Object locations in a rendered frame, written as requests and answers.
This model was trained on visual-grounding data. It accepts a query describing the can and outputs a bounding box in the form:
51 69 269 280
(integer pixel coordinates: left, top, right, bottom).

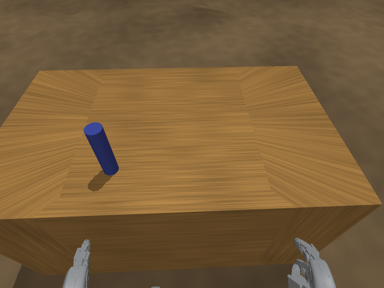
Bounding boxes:
84 122 119 175

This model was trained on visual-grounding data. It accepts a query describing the left robot hand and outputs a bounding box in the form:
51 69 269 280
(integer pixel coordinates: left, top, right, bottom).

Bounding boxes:
62 239 90 288

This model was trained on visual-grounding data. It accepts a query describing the right robot hand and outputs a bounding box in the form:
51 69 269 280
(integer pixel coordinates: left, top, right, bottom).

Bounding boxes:
287 238 336 288

